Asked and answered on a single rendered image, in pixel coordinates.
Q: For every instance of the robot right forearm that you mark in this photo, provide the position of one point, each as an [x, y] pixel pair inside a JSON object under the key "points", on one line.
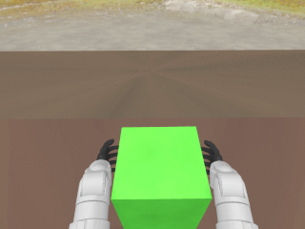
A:
{"points": [[230, 198]]}

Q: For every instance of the robot left hand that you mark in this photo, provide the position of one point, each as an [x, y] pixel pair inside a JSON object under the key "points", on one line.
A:
{"points": [[104, 152]]}

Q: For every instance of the robot right hand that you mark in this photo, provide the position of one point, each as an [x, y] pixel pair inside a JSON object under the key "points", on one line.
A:
{"points": [[214, 154]]}

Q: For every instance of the carton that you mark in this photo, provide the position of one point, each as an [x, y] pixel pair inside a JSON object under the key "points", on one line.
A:
{"points": [[160, 180]]}

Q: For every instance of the robot left forearm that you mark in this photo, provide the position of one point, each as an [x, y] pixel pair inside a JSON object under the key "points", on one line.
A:
{"points": [[93, 197]]}

